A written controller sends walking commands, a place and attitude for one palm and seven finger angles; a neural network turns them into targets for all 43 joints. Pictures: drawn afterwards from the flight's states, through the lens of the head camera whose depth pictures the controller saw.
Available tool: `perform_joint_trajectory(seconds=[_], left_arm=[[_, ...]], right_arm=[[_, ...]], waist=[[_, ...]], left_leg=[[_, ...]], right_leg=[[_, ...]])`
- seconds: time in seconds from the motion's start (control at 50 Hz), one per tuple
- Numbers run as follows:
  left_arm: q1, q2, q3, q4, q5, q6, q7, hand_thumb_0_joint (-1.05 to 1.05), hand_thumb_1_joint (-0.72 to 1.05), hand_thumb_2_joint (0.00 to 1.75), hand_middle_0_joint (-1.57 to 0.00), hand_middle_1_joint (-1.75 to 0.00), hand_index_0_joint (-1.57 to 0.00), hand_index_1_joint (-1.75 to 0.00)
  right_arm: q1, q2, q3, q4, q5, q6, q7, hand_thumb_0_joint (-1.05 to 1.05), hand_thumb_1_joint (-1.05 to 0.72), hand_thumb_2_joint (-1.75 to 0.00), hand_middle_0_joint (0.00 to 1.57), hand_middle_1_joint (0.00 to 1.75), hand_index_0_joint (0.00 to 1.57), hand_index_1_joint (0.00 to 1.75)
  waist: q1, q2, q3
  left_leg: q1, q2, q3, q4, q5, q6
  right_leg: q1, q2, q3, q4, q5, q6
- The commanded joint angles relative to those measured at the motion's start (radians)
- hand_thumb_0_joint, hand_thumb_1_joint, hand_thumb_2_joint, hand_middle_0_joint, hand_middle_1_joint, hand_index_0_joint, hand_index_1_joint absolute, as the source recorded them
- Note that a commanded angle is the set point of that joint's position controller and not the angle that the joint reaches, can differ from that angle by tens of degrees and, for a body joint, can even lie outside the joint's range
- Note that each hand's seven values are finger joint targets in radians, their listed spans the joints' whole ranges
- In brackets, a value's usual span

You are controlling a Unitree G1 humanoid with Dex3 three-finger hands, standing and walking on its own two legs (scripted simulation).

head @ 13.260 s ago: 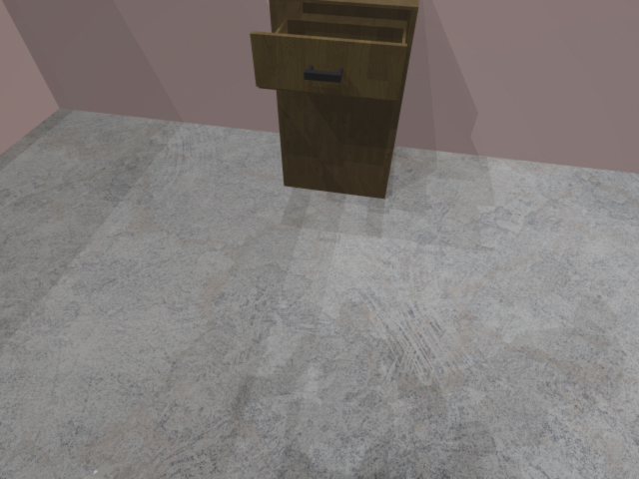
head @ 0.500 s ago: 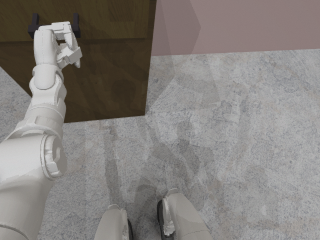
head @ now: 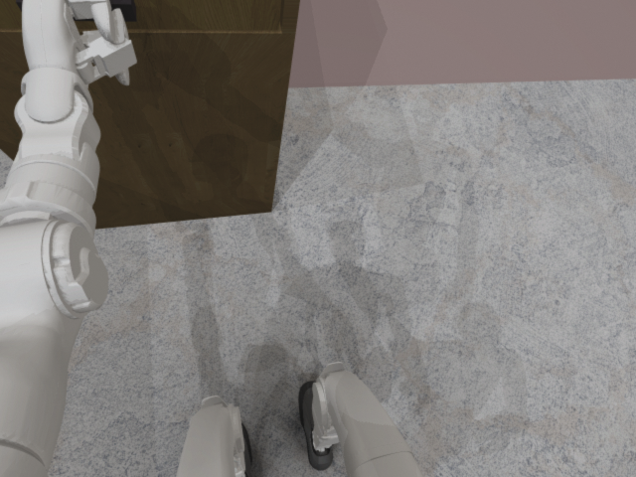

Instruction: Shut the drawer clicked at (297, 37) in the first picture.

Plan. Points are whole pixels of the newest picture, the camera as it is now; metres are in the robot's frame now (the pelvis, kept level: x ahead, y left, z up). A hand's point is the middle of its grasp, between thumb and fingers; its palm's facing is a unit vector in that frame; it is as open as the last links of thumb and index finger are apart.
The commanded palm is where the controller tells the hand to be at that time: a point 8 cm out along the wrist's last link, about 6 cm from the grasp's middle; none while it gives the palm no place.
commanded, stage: push the drawer shut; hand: left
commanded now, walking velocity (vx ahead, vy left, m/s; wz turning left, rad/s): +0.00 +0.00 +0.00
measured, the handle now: out of the picture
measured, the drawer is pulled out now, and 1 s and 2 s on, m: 0.00 0.00 0.00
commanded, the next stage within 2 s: pull the fist back off the drawer in 0.08 s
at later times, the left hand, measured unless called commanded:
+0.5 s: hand (122, 41) +0.60 +0.12 +0.08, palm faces +0.00 -1.00 -0.05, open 3.2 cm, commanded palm +0.59 +0.14 +0.08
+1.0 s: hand (127, 49) +0.58 +0.11 +0.08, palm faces +0.01 -1.00 -0.04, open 3.2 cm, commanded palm +0.54 +0.16 +0.08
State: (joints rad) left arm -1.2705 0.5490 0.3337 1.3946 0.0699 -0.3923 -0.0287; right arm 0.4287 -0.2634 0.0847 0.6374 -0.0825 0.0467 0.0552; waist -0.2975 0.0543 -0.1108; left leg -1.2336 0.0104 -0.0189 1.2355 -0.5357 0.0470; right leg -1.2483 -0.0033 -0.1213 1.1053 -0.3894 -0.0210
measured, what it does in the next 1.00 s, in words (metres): stands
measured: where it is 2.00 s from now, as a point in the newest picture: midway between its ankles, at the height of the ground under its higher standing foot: (279, 462)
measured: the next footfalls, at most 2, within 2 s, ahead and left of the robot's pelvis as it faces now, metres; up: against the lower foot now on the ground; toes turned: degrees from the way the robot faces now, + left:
none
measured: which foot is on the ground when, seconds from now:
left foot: down 0.00-1.00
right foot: down 0.00-1.00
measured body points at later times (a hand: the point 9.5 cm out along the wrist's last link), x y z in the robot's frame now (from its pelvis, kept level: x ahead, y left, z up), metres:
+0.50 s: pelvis -0.02 +0.00 -0.01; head +0.18 +0.03 +0.39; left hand +0.59 +0.17 +0.08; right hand -0.08 -0.24 -0.10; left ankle +0.01 +0.09 -0.63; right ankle +0.06 -0.12 -0.63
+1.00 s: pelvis +0.02 +0.00 +0.02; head +0.19 +0.01 +0.43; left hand +0.58 +0.17 +0.08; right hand -0.01 -0.25 -0.09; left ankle +0.01 +0.09 -0.63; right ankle +0.06 -0.12 -0.63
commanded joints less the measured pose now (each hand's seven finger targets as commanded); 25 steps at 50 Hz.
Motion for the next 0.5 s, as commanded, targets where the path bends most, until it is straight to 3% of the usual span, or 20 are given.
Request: perform_joint_trajectory(seconds=[0.0, 0.06, 0.16, 0.18, 0.24, 0.26, 0.32, 0.48], left_arm=[[-0.735, 0.177, -0.018, -0.282, -0.009, -0.064, 0.035, 0.00, 0.90, 0.90, -1.40, -1.60, -1.40, -1.60], [-0.758, 0.212, -0.003, -0.282, -0.009, -0.065, 0.035, 0.00, 0.90, 0.90, -1.40, -1.60, -1.40, -1.60], [-0.764, 0.178, -0.037, -0.236, -0.015, -0.040, 0.037, 0.00, 0.90, 0.90, -1.40, -1.60, -1.40, -1.60], [-0.765, 0.215, -0.017, -0.240, -0.012, -0.039, 0.039, 0.00, 0.90, 0.90, -1.40, -1.60, -1.40, -1.60], [-0.766, 0.189, -0.035, -0.235, -0.004, -0.036, 0.036, 0.00, 0.90, 0.90, -1.40, -1.60, -1.40, -1.60], [-0.765, 0.227, -0.007, -0.235, -0.003, -0.036, 0.038, 0.00, 0.90, 0.90, -1.40, -1.60, -1.40, -1.60], [-0.750, 0.200, -0.025, -0.218, 0.004, -0.028, 0.033, 0.00, 0.90, 0.90, -1.40, -1.60, -1.40, -1.60], [-0.695, 0.204, -0.001, -0.240, 0.001, -0.010, 0.027, 0.00, 0.90, 0.90, -1.40, -1.60, -1.40, -1.60]], right_arm=[[0.247, -0.211, -0.070, 0.007, -0.005, -0.012, -0.013, 0.00, -0.90, -0.90, 0.20, 0.30, 0.20, 0.30], [0.248, -0.215, -0.066, 0.009, -0.006, -0.021, -0.016, 0.00, -0.90, -0.90, 0.20, 0.30, 0.20, 0.30], [0.228, -0.223, -0.057, 0.011, 0.001, -0.038, -0.024, 0.00, -0.90, -0.90, 0.20, 0.30, 0.20, 0.30], [0.233, -0.226, -0.054, 0.009, -0.001, -0.041, -0.026, 0.00, -0.90, -0.90, 0.20, 0.30, 0.20, 0.30], [0.239, -0.224, -0.056, 0.005, -0.003, -0.046, -0.021, 0.00, -0.90, -0.90, 0.20, 0.30, 0.20, 0.30], [0.244, -0.227, -0.055, 0.004, -0.004, -0.044, -0.021, 0.00, -0.90, -0.90, 0.20, 0.30, 0.20, 0.30], [0.245, -0.225, -0.055, -0.004, -0.005, -0.043, -0.014, 0.00, -0.90, -0.90, 0.20, 0.30, 0.20, 0.30], [0.248, -0.227, -0.060, -0.014, -0.004, -0.035, -0.004, 0.00, -0.90, -0.90, 0.20, 0.30, 0.20, 0.30]], waist=[[-0.120, 0.241, -0.555], [-0.120, 0.273, -0.574], [-0.146, 0.256, -0.507], [-0.138, 0.250, -0.522], [-0.137, 0.269, -0.546], [-0.128, 0.260, -0.540], [-0.126, 0.263, -0.535], [-0.097, 0.242, -0.550]], left_leg=[[0.441, 0.016, -0.117, -0.148, 0.303, -0.022], [0.448, 0.015, -0.123, -0.149, 0.298, -0.026], [0.398, 0.020, -0.127, -0.165, 0.182, -0.015], [0.379, 0.017, -0.124, -0.162, 0.176, -0.014], [0.409, 0.018, -0.139, -0.159, 0.192, -0.020], [0.396, 0.018, -0.137, -0.158, 0.193, -0.021], [0.387, 0.017, -0.140, -0.157, 0.176, -0.018], [0.383, 0.020, -0.142, -0.155, 0.169, -0.018]], right_leg=[[0.197, 0.047, 0.076, -0.120, 0.103, -0.001], [0.195, 0.048, 0.075, -0.116, 0.098, -0.005], [0.140, 0.045, 0.075, -0.122, 0.034, 0.000], [0.163, 0.044, 0.078, -0.121, 0.031, 0.000], [0.144, 0.044, 0.072, -0.110, 0.041, -0.004], [0.157, 0.044, 0.072, -0.109, 0.041, -0.003], [0.148, 0.043, 0.071, -0.105, 0.031, -0.005], [0.164, 0.040, 0.072, -0.099, 0.033, -0.003]])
